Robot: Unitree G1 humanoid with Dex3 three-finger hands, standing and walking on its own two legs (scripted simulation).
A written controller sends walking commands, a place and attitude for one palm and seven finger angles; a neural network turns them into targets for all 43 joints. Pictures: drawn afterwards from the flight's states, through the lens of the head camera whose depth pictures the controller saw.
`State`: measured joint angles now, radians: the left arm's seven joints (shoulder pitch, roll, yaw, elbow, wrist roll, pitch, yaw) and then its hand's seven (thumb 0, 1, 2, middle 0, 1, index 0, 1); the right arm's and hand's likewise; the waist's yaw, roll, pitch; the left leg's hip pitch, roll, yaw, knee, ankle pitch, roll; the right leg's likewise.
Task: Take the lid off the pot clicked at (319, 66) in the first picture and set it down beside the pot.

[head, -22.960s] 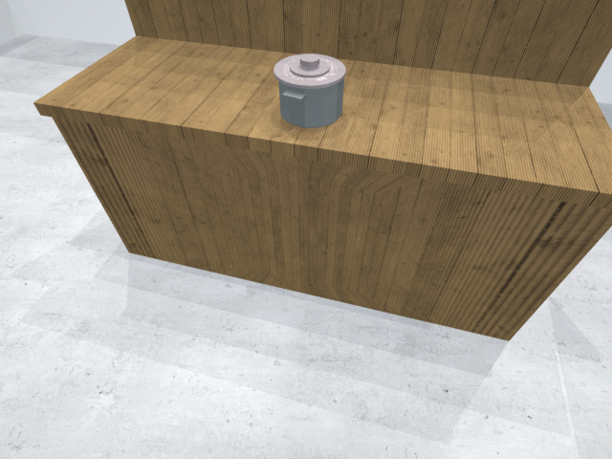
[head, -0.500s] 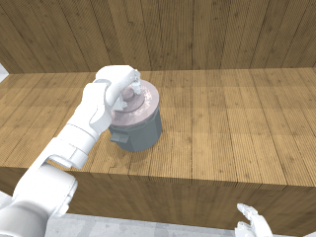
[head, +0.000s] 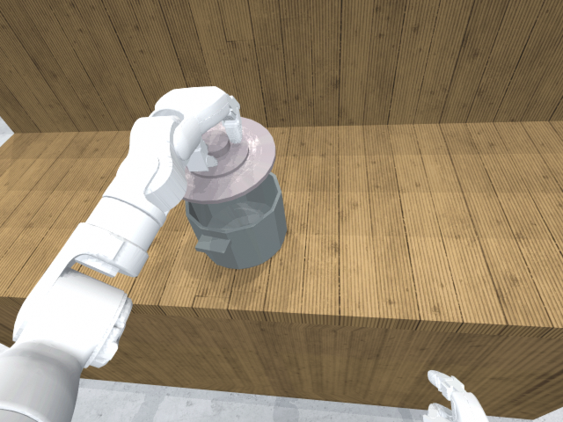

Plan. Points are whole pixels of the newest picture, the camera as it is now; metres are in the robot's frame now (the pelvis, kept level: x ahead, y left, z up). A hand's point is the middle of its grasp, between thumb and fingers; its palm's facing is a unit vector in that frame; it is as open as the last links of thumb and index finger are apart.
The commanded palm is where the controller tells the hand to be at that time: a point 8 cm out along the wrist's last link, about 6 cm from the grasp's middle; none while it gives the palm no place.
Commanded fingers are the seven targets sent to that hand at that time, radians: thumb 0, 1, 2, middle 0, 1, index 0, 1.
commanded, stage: lift the lid straight up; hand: left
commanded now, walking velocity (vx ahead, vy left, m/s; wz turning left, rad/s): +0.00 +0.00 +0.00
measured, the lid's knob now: (213, 144) +0.47 +0.10 +0.17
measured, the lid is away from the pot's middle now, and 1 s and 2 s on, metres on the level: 0.01 0.01 0.13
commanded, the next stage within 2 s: move the lid sideways beside the pot in 0.92 s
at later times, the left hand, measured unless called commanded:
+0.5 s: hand (201, 121) +0.45 +0.10 +0.23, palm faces -0.13 +0.01 -0.99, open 7.6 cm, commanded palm +0.42 +0.11 +0.30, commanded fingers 0.00 0.60 1.06 -0.85 -0.96 -0.86 -0.98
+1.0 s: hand (193, 106) +0.44 +0.10 +0.25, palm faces -0.08 +0.01 -1.00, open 7.6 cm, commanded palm +0.42 +0.11 +0.31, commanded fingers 0.00 0.60 1.06 -0.85 -0.96 -0.86 -0.98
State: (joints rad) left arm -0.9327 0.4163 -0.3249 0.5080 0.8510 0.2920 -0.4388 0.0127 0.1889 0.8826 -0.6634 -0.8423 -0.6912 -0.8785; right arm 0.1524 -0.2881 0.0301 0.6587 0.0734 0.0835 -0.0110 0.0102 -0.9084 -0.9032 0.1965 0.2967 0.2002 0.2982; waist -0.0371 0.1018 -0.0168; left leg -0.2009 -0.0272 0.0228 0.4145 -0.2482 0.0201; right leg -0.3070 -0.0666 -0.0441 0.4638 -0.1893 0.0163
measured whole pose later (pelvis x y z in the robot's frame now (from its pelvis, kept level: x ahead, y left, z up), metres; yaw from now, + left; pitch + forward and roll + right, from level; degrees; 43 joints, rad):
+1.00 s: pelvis +0.00 +0.00 +0.00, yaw +0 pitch +3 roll +1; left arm -1.05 0.45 -0.34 0.44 0.86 0.33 -0.48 0.01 0.18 0.88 -0.67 -0.84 -0.70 -0.88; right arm 0.11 -0.29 0.05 0.64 0.08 0.09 0.00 0.01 -0.91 -0.90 0.20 0.30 0.20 0.30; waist -0.01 0.10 -0.03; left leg -0.21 -0.03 0.02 0.40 -0.24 0.03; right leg -0.31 -0.07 -0.05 0.44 -0.18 0.02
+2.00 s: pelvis +0.01 +0.02 +0.00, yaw +0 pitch +4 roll +0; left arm -1.04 0.64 -0.18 0.56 0.90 0.21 -0.55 0.01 0.18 0.88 -0.67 -0.85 -0.70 -0.89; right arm 0.18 -0.30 0.04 0.63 0.08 0.10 -0.01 0.01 -0.91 -0.90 0.20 0.30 0.20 0.30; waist -0.04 0.09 -0.02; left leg -0.22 -0.04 0.02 0.39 -0.24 0.04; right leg -0.30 -0.07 -0.05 0.38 -0.16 0.04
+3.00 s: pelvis +0.02 +0.03 +0.00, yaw +1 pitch +6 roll -1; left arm -1.03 0.86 -0.03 0.69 0.93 0.04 -0.58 0.01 0.18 0.88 -0.67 -0.85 -0.70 -0.89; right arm 0.21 -0.32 0.03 0.64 0.09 0.16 -0.03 0.01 -0.91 -0.90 0.20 0.30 0.20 0.30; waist -0.05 0.07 0.00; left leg -0.26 -0.03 0.00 0.41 -0.26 0.05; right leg -0.30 -0.07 -0.07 0.34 -0.14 0.04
